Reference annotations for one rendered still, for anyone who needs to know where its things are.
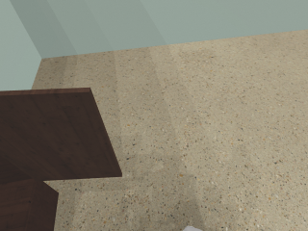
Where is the cupboard door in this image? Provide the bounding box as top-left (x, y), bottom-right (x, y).
top-left (0, 88), bottom-right (122, 182)

